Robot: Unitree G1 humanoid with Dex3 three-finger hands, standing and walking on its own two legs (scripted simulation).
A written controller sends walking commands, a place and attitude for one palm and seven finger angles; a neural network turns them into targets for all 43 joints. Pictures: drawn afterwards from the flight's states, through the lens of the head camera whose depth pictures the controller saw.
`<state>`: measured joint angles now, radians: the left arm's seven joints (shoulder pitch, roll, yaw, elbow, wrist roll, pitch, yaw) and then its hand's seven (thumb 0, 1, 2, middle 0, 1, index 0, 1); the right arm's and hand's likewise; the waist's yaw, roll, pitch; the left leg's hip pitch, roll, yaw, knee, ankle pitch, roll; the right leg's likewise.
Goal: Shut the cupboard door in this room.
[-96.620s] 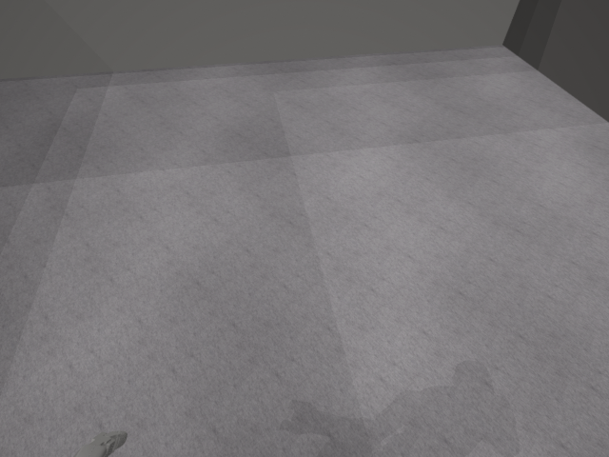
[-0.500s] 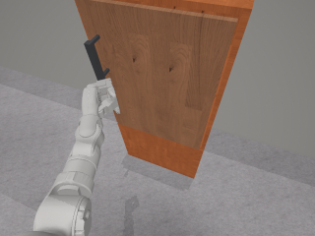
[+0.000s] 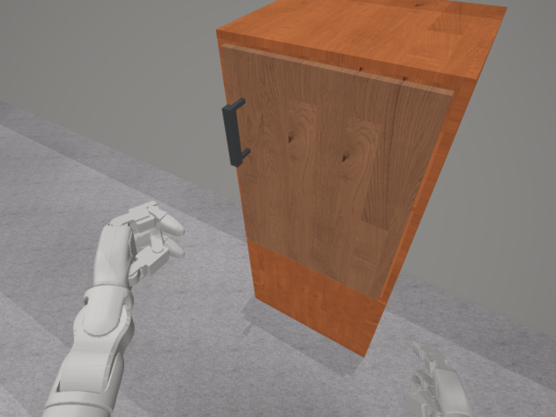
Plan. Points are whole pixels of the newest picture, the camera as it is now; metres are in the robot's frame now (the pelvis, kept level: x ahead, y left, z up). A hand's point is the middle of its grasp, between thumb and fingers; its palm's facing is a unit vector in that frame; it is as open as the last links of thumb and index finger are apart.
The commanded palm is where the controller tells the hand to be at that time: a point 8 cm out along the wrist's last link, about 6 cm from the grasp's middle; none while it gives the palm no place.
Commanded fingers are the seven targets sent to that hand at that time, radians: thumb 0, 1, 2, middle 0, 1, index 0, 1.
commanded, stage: draw the hand back to the body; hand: left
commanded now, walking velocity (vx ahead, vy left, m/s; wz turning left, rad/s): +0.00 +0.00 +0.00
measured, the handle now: (238, 133) +0.66 +0.15 +0.07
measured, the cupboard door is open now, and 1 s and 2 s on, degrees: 0 0 0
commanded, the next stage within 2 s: step back with the hand held close in 0.80 s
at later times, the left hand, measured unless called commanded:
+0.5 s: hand (31, 298) +0.19 +0.29 +0.16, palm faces +0.50 -0.75 -0.43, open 6.7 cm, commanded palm +0.15 +0.31 +0.18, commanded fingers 0.00 0.90 0.90 -0.20 -0.30 -0.20 -0.30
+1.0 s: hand (44, 287) +0.20 +0.28 +0.16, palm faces +0.48 -0.77 -0.42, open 7.4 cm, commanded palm +0.15 +0.31 +0.18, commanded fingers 0.00 0.90 0.90 -0.20 -0.30 -0.20 -0.30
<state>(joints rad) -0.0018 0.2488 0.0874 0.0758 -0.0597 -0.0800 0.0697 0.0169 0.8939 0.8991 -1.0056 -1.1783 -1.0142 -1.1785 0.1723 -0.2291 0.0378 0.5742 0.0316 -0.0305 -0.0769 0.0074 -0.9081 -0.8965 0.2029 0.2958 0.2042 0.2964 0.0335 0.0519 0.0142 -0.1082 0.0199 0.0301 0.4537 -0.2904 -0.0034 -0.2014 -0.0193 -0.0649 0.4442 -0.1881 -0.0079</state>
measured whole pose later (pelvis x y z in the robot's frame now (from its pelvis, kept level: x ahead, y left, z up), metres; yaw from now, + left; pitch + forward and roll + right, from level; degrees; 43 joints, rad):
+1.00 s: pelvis +0.01 +0.01 +0.00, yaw +0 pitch -3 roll -1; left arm 0.45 0.34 0.37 -0.34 -0.05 -0.13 0.12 0.01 0.89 0.90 -0.21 -0.30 -0.22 -0.30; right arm 0.22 -0.23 0.01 0.63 0.00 -0.10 -0.07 0.01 -0.91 -0.90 0.20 0.30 0.21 0.30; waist 0.04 0.08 0.00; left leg -0.10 0.02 0.02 0.46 -0.30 0.00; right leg -0.17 -0.02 -0.07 0.41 -0.19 0.00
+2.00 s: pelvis -0.16 +0.01 -0.04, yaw +6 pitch -2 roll +0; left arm 0.48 0.38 0.46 -0.46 -0.01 -0.25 0.18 0.01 0.89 0.90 -0.21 -0.30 -0.22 -0.30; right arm 0.24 -0.25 -0.03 0.60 0.01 -0.08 -0.06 0.01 -0.91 -0.90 0.20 0.30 0.21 0.30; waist 0.00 0.00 0.04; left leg -0.55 0.01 0.06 0.81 -0.49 0.02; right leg -0.53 -0.02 0.04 0.69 -0.16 0.02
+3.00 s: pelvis -0.31 +0.00 +0.00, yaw +0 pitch -1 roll +2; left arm 0.55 0.34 0.39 -0.35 -0.03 -0.17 0.19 0.01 0.89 0.90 -0.21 -0.30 -0.22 -0.30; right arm 0.31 -0.24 -0.01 0.71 0.00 -0.04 -0.06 0.01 -0.91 -0.90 0.20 0.30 0.21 0.30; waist -0.01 0.00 -0.03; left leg -0.48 0.04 0.07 1.02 -0.35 -0.02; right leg -0.20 0.03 -0.12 0.50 -0.29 -0.11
